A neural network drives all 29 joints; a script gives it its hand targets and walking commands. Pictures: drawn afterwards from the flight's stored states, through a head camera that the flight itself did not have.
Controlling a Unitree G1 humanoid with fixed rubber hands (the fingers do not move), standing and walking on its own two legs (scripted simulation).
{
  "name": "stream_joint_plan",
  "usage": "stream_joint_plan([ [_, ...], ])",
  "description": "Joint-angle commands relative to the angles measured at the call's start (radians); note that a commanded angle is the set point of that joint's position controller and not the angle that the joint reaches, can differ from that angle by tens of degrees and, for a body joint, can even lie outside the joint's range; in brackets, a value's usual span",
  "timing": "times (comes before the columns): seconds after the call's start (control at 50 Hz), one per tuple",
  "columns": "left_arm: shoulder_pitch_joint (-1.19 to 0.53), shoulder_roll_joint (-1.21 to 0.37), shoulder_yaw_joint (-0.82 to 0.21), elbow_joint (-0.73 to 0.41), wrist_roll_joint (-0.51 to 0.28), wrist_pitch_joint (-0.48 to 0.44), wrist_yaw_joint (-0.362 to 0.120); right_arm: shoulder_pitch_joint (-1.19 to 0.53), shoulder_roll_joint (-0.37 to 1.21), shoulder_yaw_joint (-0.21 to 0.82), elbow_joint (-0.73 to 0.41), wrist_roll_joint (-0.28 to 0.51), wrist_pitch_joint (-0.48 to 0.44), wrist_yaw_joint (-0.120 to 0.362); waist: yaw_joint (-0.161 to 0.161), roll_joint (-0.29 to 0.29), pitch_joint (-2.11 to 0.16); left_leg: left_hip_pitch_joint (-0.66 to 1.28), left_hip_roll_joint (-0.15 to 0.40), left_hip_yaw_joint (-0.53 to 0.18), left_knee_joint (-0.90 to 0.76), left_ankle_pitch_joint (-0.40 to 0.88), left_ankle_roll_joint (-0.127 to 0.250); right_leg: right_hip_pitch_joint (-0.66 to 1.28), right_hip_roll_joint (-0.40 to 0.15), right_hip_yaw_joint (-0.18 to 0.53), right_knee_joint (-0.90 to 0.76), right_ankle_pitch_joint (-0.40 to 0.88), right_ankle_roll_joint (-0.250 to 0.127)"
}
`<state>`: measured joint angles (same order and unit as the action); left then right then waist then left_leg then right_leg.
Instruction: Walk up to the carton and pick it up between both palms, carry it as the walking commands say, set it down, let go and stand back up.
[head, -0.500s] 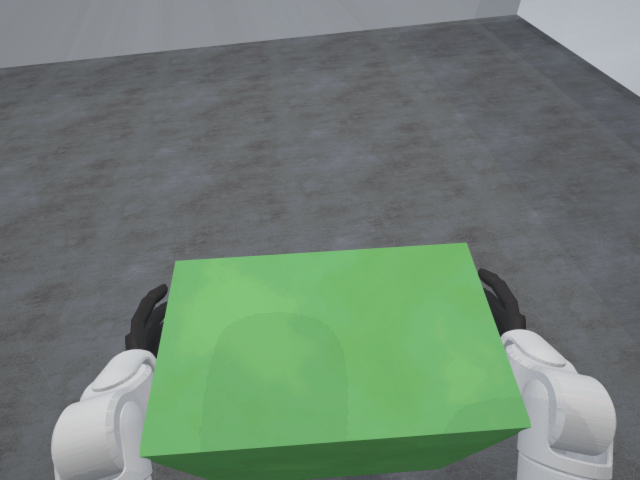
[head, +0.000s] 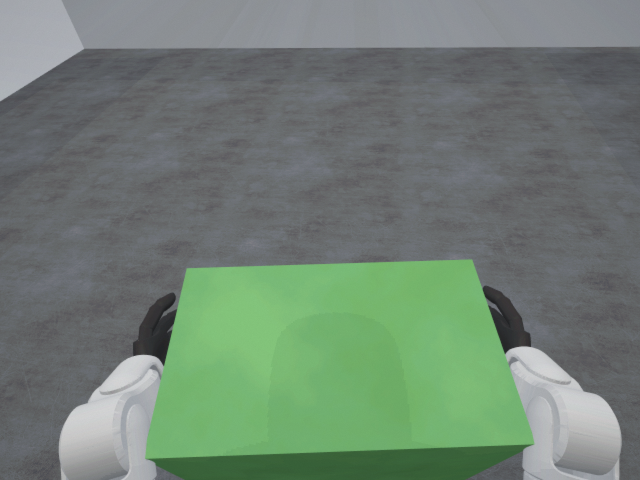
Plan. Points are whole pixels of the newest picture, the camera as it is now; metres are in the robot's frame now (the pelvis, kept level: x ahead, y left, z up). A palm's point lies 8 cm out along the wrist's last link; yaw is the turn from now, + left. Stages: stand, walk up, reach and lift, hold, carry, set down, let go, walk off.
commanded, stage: carry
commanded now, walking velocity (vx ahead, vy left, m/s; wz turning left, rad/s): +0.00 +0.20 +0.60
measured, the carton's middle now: (332, 395) +0.22 -0.01 +0.02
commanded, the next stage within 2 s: none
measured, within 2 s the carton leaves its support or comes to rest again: neither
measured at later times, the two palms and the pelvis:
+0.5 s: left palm out of the picture +0.13 +0.41 +0.07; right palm (279, 349) +0.24 +0.05 +0.09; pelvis -0.03 +0.16 +0.00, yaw +18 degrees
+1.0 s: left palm out of the picture -0.03 +0.56 +0.10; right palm (69, 391) +0.21 +0.27 +0.10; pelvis -0.11 +0.27 +0.01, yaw +37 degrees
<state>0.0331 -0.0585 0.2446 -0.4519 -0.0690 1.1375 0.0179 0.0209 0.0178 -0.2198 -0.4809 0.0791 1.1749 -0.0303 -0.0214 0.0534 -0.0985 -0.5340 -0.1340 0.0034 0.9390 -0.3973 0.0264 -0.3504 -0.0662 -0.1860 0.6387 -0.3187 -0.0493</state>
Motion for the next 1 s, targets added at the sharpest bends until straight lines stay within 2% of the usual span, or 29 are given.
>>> stream_joint_plan([
  [0.0, -0.403, -0.664, -0.75, -0.173, -0.149, 0.009, -0.118, -0.49, 0.765, 0.812, -0.143, 0.17, -0.004, 0.126, 0.027, -0.101, -0.015, -0.121, 0.137, -0.112, 0.35, 0.007, -0.063, 0.052, -0.436, 0.337, -0.404, 0.1, -0.08],
  [0.04, -0.405, -0.682, -0.757, -0.171, -0.157, 0.01, -0.113, -0.434, 0.77, 0.796, -0.116, 0.152, -0.011, 0.116, 0.009, -0.179, -0.014, -0.085, 0.13, -0.028, 0.192, 0.034, -0.08, 0.087, -0.332, 0.148, -0.338, 0.209, -0.004],
  [0.06, -0.387, -0.677, -0.754, -0.17, -0.157, 0.013, -0.111, -0.42, 0.769, 0.791, -0.112, 0.144, -0.01, 0.108, 0.01, -0.216, -0.02, -0.061, 0.123, 0.02, 0.123, 0.023, -0.082, 0.099, -0.319, 0.111, -0.325, 0.296, 0.0],
  [0.14, -0.329, -0.667, -0.762, -0.188, -0.162, 0.017, -0.107, -0.386, 0.769, 0.787, -0.135, 0.138, -0.008, 0.089, 0.022, -0.316, -0.074, 0.005, 0.135, 0.12, -0.159, -0.018, -0.068, 0.197, -0.352, 0.055, -0.281, 0.507, -0.008],
  [0.22, -0.321, -0.662, -0.784, -0.221, -0.159, 0.006, -0.103, -0.377, 0.761, 0.783, -0.143, 0.146, -0.013, 0.093, 0.027, -0.359, -0.158, 0.108, 0.114, 0.163, -0.398, 0.077, -0.047, 0.265, -0.378, 0.0, -0.184, 0.503, 0.058],
  [0.24, -0.327, -0.665, -0.793, -0.227, -0.156, 0.005, -0.101, -0.359, 0.758, 0.779, -0.137, 0.147, -0.015, 0.095, 0.017, -0.322, -0.192, 0.203, 0.107, 0.177, -0.501, 0.145, -0.041, 0.24, -0.362, -0.029, -0.109, 0.461, 0.09],
  [0.26, -0.334, -0.668, -0.799, -0.235, -0.15, 0.008, -0.1, -0.337, 0.75, 0.773, -0.13, 0.146, -0.018, 0.098, 0.006, -0.195, -0.248, 0.374, 0.128, 0.125, -0.578, 0.206, -0.029, 0.15, -0.314, -0.062, 0.039, 0.335, 0.126],
  [0.28, -0.363, -0.646, -0.795, -0.233, -0.142, 0.013, -0.099, -0.319, 0.75, 0.766, -0.116, 0.138, -0.019, 0.101, -0.011, -0.01, -0.216, 0.493, 0.281, -0.085, -0.618, 0.33, 0.009, -0.07, -0.253, -0.054, 0.225, -0.012, 0.157],
  [0.3, -0.328, -0.641, -0.792, -0.218, -0.134, 0.017, -0.105, -0.295, 0.725, 0.752, -0.102, 0.117, -0.016, 0.1, -0.007, 0.251, -0.194, 0.545, 0.494, -0.416, -0.599, 0.653, 0.108, -0.328, -0.093, -0.071, 0.427, -0.438, 0.2],
  [0.32, -0.375, -0.7, -0.834, -0.231, -0.165, 0.013, -0.115, -0.317, 0.762, 0.755, -0.156, 0.126, -0.027, 0.103, -0.009, 0.236, -0.19, 0.512, 0.469, -0.365, -0.538, 0.811, 0.178, -0.349, -0.081, 0.069, 0.586, -0.453, 0.181],
  [0.36, -0.408, -0.78, -0.873, -0.223, -0.207, -0.004, -0.128, -0.352, 0.781, 0.753, -0.206, 0.111, -0.043, 0.106, -0.004, 0.121, -0.185, 0.438, 0.371, -0.189, -0.509, 0.759, 0.15, -0.318, -0.063, 0.131, 0.654, -0.298, 0.172],
  [0.4, -0.41, -0.795, -0.88, -0.237, -0.204, -0.016, -0.12, -0.337, 0.781, 0.763, -0.213, 0.124, -0.05, 0.117, 0.004, 0.125, -0.214, 0.404, 0.316, -0.134, -0.511, 0.657, 0.13, -0.279, -0.05, 0.122, 0.591, -0.178, 0.155],
  [0.44, -0.389, -0.768, -0.876, -0.248, -0.186, -0.021, -0.107, -0.318, 0.77, 0.781, -0.206, 0.135, -0.052, 0.124, 0.005, 0.118, -0.225, 0.398, 0.305, -0.164, -0.518, 0.626, 0.136, -0.248, -0.024, 0.117, 0.501, -0.164, 0.143],
  [0.52, -0.339, -0.7, -0.843, -0.24, -0.151, -0.004, -0.094, -0.314, 0.738, 0.811, -0.203, 0.147, -0.036, 0.129, 0.003, 0.113, -0.196, 0.339, 0.313, -0.273, -0.551, 0.513, 0.187, -0.157, 0.01, 0.113, 0.275, -0.145, 0.105],
  [0.58, -0.328, -0.664, -0.805, -0.211, -0.137, 0.016, -0.097, -0.354, 0.717, 0.825, -0.205, 0.148, -0.016, 0.128, 0.005, 0.09, -0.172, 0.244, 0.288, -0.314, -0.557, 0.432, 0.187, -0.024, 0.033, 0.095, 0.074, -0.095, 0.084],
  [0.6, -0.322, -0.659, -0.791, -0.195, -0.134, 0.022, -0.1, -0.376, 0.71, 0.83, -0.205, 0.148, -0.008, 0.126, 0.014, 0.064, -0.166, 0.195, 0.256, -0.303, -0.527, 0.37, 0.166, 0.052, 0.028, 0.091, -0.052, -0.042, 0.08],
  [0.62, -0.316, -0.657, -0.777, -0.177, -0.128, 0.03, -0.103, -0.393, 0.701, 0.831, -0.198, 0.145, 0.0, 0.124, 0.025, 0.019, -0.17, 0.08, 0.22, -0.285, -0.464, 0.275, 0.127, 0.197, -0.021, 0.133, -0.182, 0.048, 0.068],
  [0.64, -0.304, -0.645, -0.759, -0.162, -0.121, 0.035, -0.103, -0.413, 0.702, 0.83, -0.194, 0.144, 0.009, 0.124, 0.033, -0.159, -0.165, -0.089, 0.152, -0.202, -0.296, 0.097, 0.067, 0.333, -0.222, 0.333, -0.302, 0.025, 0.025],
  [0.66, -0.292, -0.646, -0.736, -0.128, -0.126, 0.028, -0.108, -0.473, 0.697, 0.83, -0.208, 0.154, 0.019, 0.127, 0.039, -0.52, -0.088, -0.19, 0.015, -0.031, 0.087, -0.144, -0.029, 0.228, -0.587, 0.658, -0.434, 0.194, -0.155],
  [0.68, -0.321, -0.648, -0.743, -0.131, -0.146, 0.029, -0.114, -0.481, 0.702, 0.819, -0.17, 0.153, 0.014, 0.13, 0.036, -0.291, -0.023, -0.211, 0.099, -0.093, 0.278, -0.114, -0.043, 0.134, -0.558, 0.582, -0.441, 0.264, -0.17],
  [0.7, -0.386, -0.664, -0.756, -0.167, -0.159, 0.02, -0.116, -0.517, 0.739, 0.821, -0.171, 0.175, 0.007, 0.129, 0.034, -0.152, -0.021, -0.177, 0.121, -0.132, 0.344, -0.053, -0.051, 0.098, -0.488, 0.468, -0.427, 0.18, -0.13],
  [0.72, -0.419, -0.67, -0.764, -0.178, -0.164, 0.018, -0.116, -0.505, 0.756, 0.819, -0.15, 0.181, 0.008, 0.13, 0.027, -0.096, -0.024, -0.149, 0.129, -0.115, 0.377, 0.001, -0.064, 0.077, -0.424, 0.351, -0.4, 0.15, -0.084],
  [0.76, -0.431, -0.698, -0.778, -0.184, -0.174, 0.015, -0.113, -0.446, 0.772, 0.804, -0.119, 0.163, 0.0, 0.122, 0.009, -0.164, -0.024, -0.141, 0.12, -0.037, 0.257, 0.03, -0.082, 0.127, -0.325, 0.173, -0.333, 0.265, -0.014],
  [0.78, -0.417, -0.691, -0.775, -0.186, -0.174, 0.017, -0.112, -0.433, 0.771, 0.801, -0.117, 0.155, -0.001, 0.114, 0.009, -0.2, -0.028, -0.123, 0.12, 0.01, 0.182, 0.025, -0.085, 0.144, -0.309, 0.134, -0.319, 0.354, -0.004],
  [0.82, -0.382, -0.678, -0.775, -0.186, -0.177, 0.021, -0.112, -0.421, 0.767, 0.798, -0.13, 0.147, 0.0, 0.101, 0.014, -0.259, -0.048, -0.084, 0.137, 0.072, 0.048, 0.0, -0.084, 0.175, -0.324, 0.098, -0.307, 0.482, -0.007],
  [0.9, -0.357, -0.665, -0.786, -0.211, -0.181, 0.017, -0.11, -0.41, 0.76, 0.796, -0.15, 0.146, -0.001, 0.092, 0.025, -0.354, -0.116, 0.024, 0.131, 0.148, -0.235, 0.036, -0.065, 0.237, -0.35, 0.03, -0.266, 0.533, 0.024],
  [0.94, -0.362, -0.664, -0.794, -0.222, -0.176, 0.01, -0.108, -0.413, 0.753, 0.791, -0.149, 0.15, -0.003, 0.097, 0.028, -0.365, -0.154, 0.068, 0.121, 0.164, -0.363, 0.08, -0.053, 0.271, -0.37, 0.011, -0.218, 0.495, 0.056],
  [0.96, -0.373, -0.667, -0.799, -0.225, -0.172, 0.008, -0.106, -0.403, 0.752, 0.788, -0.142, 0.151, -0.003, 0.1, 0.018, -0.341, -0.179, 0.137, 0.117, 0.181, -0.466, 0.142, -0.045, 0.265, -0.363, -0.016, -0.16, 0.45, 0.081],
  [0.98, -0.379, -0.674, -0.803, -0.228, -0.163, 0.013, -0.104, -0.37, 0.743, 0.78, -0.124, 0.152, -0.006, 0.103, 0.004, -0.225, -0.242, 0.317, 0.115, 0.152, -0.547, 0.187, -0.031, 0.191, -0.314, -0.056, -0.002, 0.345, 0.113],
])
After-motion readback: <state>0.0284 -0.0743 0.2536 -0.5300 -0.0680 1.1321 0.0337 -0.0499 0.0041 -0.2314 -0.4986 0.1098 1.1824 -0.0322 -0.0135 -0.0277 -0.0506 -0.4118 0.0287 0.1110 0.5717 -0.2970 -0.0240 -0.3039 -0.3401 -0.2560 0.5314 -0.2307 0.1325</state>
